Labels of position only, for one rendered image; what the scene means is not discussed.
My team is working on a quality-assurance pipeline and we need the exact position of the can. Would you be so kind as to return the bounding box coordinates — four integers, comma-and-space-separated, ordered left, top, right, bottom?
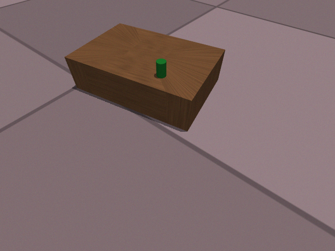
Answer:
156, 59, 166, 78

